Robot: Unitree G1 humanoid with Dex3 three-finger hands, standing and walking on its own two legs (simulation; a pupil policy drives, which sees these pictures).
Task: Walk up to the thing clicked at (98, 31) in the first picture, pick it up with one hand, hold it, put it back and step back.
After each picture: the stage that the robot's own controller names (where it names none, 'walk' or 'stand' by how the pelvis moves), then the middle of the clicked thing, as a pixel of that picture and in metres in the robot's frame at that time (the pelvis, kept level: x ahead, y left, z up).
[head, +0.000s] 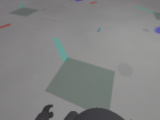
stand; (99, 29) +2.31 -0.14 -0.72
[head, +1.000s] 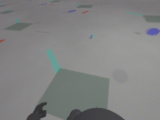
walk; (91, 36) +2.18 +0.18 -0.70
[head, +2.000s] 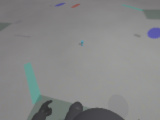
walk; (82, 43) +1.54 +0.33 -0.72
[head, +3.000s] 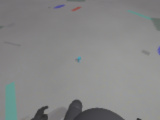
walk; (79, 59) +1.03 +0.31 -0.72
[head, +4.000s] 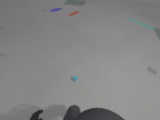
walk; (75, 78) +0.63 +0.25 -0.70
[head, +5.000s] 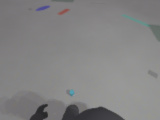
walk; (72, 93) +0.36 +0.22 -0.69
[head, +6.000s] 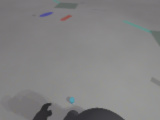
stand; (72, 100) +0.31 +0.21 -0.71
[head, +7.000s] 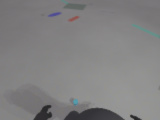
stand; (75, 102) +0.30 +0.16 -0.72
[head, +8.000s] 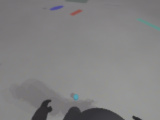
stand; (76, 97) +0.31 +0.17 -0.71
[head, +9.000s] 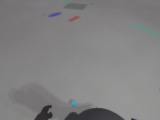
stand; (74, 104) +0.28 +0.18 -0.72
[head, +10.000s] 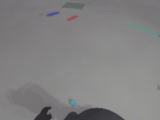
stand; (73, 103) +0.28 +0.19 -0.73
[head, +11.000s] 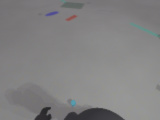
stand; (73, 103) +0.28 +0.19 -0.73
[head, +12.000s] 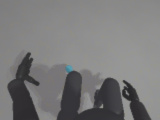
go down; (69, 69) +0.35 +0.21 -0.38
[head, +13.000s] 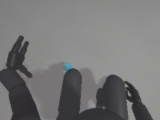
go down; (67, 67) +0.36 +0.21 -0.30
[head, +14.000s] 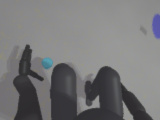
close in; (47, 63) +0.34 +0.24 -0.22
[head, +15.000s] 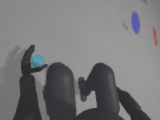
close; (37, 62) +0.35 +0.25 -0.22
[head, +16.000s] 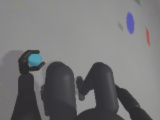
close; (34, 61) +0.35 +0.25 -0.22
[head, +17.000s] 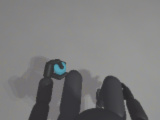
lift; (60, 70) +0.29 +0.23 -0.06
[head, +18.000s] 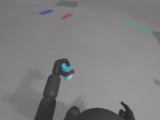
hold; (67, 71) +0.33 +0.17 +0.05
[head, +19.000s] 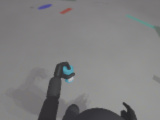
hold; (68, 74) +0.32 +0.17 +0.00
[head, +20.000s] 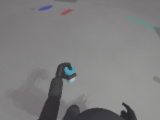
hold; (70, 74) +0.32 +0.16 +0.00
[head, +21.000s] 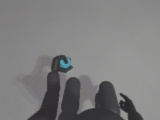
crouch; (66, 65) +0.36 +0.19 -0.08
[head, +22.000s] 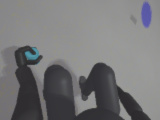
lower; (33, 56) +0.38 +0.26 -0.22
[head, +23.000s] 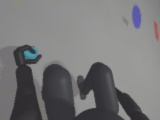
lower; (31, 56) +0.39 +0.27 -0.21
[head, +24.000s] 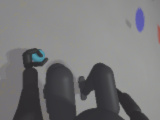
lower; (38, 58) +0.36 +0.25 -0.22
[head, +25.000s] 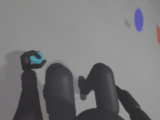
lower; (37, 60) +0.35 +0.25 -0.22
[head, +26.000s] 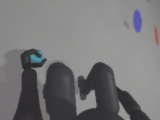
loosen; (37, 59) +0.36 +0.25 -0.22
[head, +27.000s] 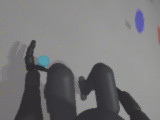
withdraw; (43, 63) +0.34 +0.22 -0.23
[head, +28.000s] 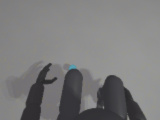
walk; (72, 69) +0.36 +0.17 -0.32
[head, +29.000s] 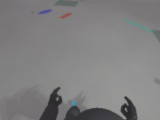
stand; (74, 104) +0.27 +0.15 -0.66
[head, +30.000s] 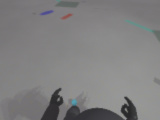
stand; (74, 103) +0.29 +0.16 -0.67
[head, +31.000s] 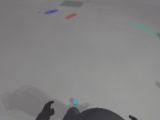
stand; (75, 102) +0.29 +0.15 -0.70
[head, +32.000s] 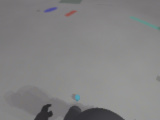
walk; (77, 98) +0.32 +0.15 -0.71
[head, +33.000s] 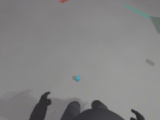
walk; (78, 78) +0.52 +0.14 -0.71
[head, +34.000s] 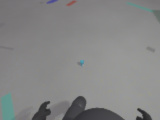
walk; (82, 63) +0.84 +0.23 -0.70
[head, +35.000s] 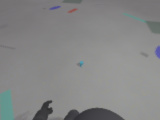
stand; (81, 64) +0.95 +0.18 -0.71
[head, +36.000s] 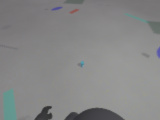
stand; (82, 64) +0.96 +0.18 -0.73
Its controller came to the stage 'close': yes
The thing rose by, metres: 0.72
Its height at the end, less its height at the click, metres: +0.00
